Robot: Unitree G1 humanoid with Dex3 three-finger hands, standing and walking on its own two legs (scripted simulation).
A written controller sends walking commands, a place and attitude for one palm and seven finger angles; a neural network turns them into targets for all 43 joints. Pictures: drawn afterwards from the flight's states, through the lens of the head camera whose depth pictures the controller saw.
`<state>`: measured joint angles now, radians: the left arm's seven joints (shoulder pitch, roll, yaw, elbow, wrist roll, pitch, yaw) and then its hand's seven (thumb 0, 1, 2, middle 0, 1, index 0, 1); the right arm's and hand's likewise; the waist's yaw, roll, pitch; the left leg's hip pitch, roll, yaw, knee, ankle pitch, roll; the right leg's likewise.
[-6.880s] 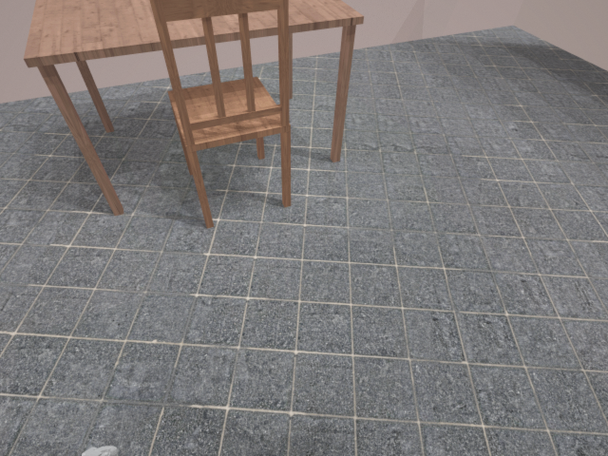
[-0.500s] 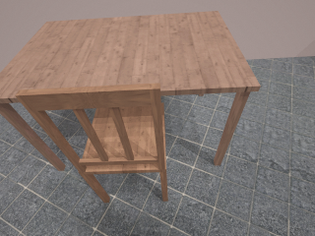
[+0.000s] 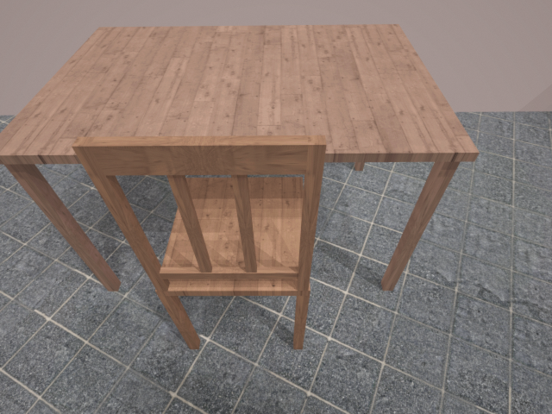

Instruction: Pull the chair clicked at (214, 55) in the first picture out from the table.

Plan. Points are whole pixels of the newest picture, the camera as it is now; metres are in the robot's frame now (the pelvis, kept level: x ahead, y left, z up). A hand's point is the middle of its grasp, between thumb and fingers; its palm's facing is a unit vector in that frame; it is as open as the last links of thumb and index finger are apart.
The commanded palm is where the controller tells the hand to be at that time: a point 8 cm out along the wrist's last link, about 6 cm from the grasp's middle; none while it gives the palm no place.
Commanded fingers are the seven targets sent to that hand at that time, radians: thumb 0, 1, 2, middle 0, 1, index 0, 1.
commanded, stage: come to a stop and stand still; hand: left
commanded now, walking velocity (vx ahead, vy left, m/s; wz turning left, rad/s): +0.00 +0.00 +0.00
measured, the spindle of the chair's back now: (193, 229) +0.47 +0.21 -0.07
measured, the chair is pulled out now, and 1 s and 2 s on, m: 0.00 0.00 0.00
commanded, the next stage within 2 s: look again from close up in 1.16 s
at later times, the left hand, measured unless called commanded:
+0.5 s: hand out of the picture +0.03 +0.18 -0.17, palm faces -0.01 -0.98 -0.20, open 7.3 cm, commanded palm none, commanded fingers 0.00 0.90 0.90 -0.20 -0.30 -0.20 -0.30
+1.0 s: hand out of the picture +0.02 +0.15 -0.17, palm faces +0.00 -0.98 -0.20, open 7.3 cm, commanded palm none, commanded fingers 0.00 0.90 0.90 -0.20 -0.30 -0.20 -0.30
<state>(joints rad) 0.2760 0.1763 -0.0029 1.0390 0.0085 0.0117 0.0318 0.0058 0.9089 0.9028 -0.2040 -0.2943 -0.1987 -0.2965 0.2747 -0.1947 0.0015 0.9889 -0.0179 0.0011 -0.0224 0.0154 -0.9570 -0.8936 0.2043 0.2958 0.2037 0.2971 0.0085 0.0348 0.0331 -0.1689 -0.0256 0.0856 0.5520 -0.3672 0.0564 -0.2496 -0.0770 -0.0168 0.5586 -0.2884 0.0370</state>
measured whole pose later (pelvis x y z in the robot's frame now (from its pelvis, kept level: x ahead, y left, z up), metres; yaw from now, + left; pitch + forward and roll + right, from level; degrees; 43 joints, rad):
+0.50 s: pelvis +0.02 +0.01 +0.00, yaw -2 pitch -1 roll +0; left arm 0.26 0.15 -0.01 1.10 0.00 0.01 0.03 0.01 0.92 0.90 -0.20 -0.29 -0.20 -0.30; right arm 0.29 -0.15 0.02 1.09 -0.01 -0.02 -0.03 0.01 -0.91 -0.89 0.20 0.30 0.20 0.30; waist 0.00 0.01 0.07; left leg -0.10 -0.05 0.12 0.45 -0.34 0.07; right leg -0.22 -0.09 0.02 0.51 -0.28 0.06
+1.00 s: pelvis +0.02 -0.02 +0.01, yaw -1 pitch -1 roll +0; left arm 0.28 0.15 -0.01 1.11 0.01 -0.01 0.04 0.01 0.92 0.90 -0.20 -0.29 -0.20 -0.30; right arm 0.27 -0.15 0.01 1.13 -0.01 -0.02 -0.03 0.01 -0.92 -0.89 0.20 0.30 0.20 0.30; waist 0.00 0.01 0.04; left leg -0.08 -0.01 0.10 0.41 -0.32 0.02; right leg -0.19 -0.05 -0.01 0.48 -0.27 0.03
